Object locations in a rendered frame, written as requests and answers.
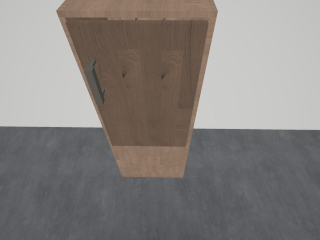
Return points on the handle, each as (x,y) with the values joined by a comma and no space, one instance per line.
(92,79)

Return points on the cupboard door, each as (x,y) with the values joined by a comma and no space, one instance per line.
(149,70)

